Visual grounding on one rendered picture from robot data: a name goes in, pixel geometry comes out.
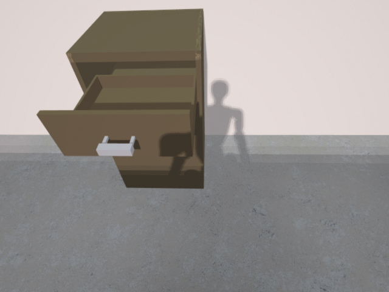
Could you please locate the drawer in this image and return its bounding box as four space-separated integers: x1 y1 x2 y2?
37 74 197 157

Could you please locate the cabinet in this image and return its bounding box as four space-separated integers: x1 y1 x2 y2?
66 9 205 189

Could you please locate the handle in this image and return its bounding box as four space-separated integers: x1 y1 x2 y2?
96 136 136 156

